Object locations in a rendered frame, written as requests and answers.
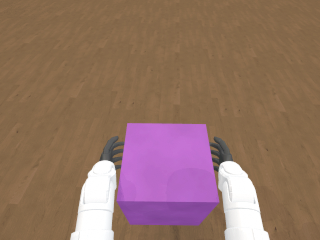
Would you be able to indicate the left robot hand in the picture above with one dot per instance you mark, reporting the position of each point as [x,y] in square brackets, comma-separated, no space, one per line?
[108,152]

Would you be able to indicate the carton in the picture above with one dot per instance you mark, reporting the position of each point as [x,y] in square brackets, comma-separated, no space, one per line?
[167,175]

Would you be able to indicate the robot right forearm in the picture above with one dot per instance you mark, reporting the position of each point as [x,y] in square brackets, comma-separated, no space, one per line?
[240,204]

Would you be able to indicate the right robot hand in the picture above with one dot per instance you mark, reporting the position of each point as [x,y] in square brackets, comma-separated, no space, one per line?
[223,152]

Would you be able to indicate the robot left forearm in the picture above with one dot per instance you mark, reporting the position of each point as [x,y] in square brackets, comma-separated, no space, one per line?
[96,205]

